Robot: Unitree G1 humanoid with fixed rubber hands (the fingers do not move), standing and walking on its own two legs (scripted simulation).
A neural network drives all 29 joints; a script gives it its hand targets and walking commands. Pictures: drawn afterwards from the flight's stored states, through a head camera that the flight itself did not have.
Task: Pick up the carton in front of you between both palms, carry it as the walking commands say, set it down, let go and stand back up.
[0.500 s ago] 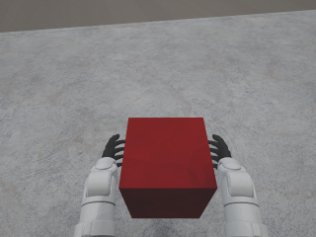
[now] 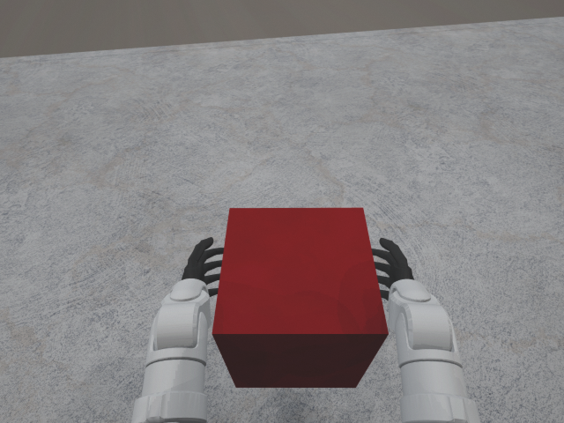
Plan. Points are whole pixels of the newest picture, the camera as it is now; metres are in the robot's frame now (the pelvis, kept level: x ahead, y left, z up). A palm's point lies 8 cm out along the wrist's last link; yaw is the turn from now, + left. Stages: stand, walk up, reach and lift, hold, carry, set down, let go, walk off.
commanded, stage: carry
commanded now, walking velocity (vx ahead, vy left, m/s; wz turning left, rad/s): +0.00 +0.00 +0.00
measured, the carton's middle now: (295, 302) +0.31 +0.00 -0.03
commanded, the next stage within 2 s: hold in 0.08 s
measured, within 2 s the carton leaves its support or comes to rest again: neither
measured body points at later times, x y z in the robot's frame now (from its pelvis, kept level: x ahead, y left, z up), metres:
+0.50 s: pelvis -0.02 -0.03 +0.01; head -0.03 -0.05 +0.46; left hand +0.25 +0.18 +0.04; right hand +0.31 -0.12 +0.04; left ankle -0.06 +0.09 -0.73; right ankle +0.08 -0.15 -0.73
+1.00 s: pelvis -0.04 -0.07 -0.02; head +0.07 -0.07 +0.42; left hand +0.31 +0.16 -0.03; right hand +0.36 -0.14 -0.04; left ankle -0.06 +0.08 -0.73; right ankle +0.08 -0.15 -0.73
